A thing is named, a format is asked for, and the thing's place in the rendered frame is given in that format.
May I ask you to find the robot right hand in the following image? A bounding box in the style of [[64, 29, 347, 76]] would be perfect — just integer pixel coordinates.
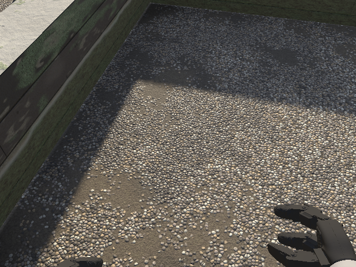
[[267, 203, 356, 267]]

